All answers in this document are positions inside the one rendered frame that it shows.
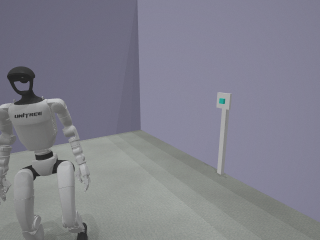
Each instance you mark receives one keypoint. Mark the panel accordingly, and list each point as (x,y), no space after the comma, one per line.
(223,129)

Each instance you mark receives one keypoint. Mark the robot right forearm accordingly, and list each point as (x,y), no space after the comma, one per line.
(5,151)

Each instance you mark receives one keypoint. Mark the right robot upper arm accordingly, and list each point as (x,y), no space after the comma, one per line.
(6,126)

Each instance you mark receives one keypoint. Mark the left robot upper arm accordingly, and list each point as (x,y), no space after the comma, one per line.
(58,106)

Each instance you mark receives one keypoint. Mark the humanoid robot torso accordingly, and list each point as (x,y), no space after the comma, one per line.
(36,128)

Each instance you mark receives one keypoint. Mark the right robot thigh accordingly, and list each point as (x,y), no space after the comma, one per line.
(23,193)

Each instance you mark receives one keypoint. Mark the robot left hand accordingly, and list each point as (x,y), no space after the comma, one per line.
(84,172)

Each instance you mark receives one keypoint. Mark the robot right hand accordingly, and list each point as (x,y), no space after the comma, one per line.
(4,183)

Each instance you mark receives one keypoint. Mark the robot left forearm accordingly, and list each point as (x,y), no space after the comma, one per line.
(76,147)

